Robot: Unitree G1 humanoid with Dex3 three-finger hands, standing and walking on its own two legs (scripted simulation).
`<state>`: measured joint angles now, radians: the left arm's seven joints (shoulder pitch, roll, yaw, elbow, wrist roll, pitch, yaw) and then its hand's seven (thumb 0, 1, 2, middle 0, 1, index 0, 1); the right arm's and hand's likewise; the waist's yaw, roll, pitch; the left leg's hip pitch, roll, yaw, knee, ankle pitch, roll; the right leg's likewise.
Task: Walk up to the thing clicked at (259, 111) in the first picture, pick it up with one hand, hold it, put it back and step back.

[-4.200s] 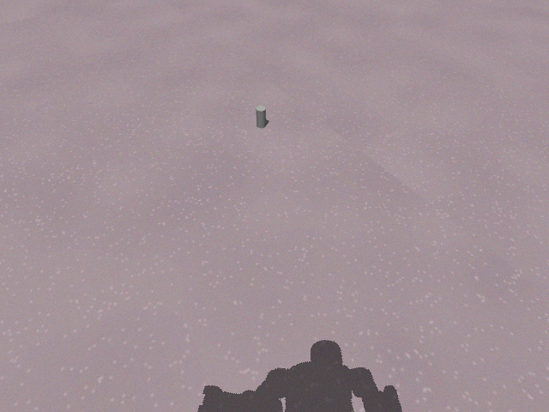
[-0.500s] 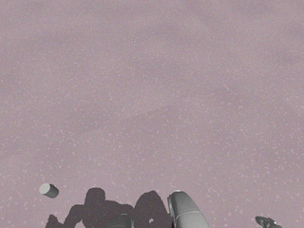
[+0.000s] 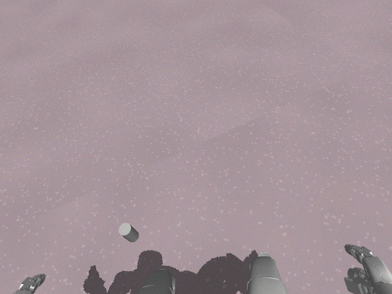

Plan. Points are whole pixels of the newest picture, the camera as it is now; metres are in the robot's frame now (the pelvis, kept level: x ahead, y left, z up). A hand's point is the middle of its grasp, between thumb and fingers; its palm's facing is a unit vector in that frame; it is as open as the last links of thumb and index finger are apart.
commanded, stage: walk up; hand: left
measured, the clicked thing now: (129, 232) +0.42 +0.39 -0.65
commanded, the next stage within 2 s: none
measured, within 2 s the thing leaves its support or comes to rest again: neither
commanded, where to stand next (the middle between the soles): +0.00 +0.19 m, yaw -9 degrees
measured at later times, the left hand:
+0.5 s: hand out of the picture -0.04 +0.45 -0.11, palm faces -0.11 -0.87 -0.49, open 7.4 cm
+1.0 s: hand out of the picture +0.00 +0.50 -0.11, palm faces -0.22 -0.91 -0.34, open 7.4 cm
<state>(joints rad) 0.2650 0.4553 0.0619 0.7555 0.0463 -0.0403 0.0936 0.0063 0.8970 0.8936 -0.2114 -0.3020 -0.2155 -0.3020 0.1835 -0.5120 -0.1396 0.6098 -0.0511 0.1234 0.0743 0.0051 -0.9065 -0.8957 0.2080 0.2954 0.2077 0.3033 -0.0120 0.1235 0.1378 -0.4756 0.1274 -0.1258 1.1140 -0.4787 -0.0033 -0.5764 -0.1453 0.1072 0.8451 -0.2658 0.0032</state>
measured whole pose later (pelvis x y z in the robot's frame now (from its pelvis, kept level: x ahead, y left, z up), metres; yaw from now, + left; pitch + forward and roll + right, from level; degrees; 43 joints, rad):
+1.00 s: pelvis -0.12 +0.23 +0.05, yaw -10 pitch -2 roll +0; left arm 0.22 0.46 0.09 0.95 0.02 0.05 -0.05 0.01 0.91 0.90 -0.20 -0.30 -0.20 -0.30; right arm 0.41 -0.42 -0.07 0.94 -0.03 -0.07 -0.02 0.01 -0.90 -0.90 0.21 0.30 0.21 0.30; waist -0.04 -0.09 0.10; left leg -0.16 0.04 0.04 0.54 -0.35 -0.02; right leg -0.49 -0.05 0.09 0.85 -0.28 0.00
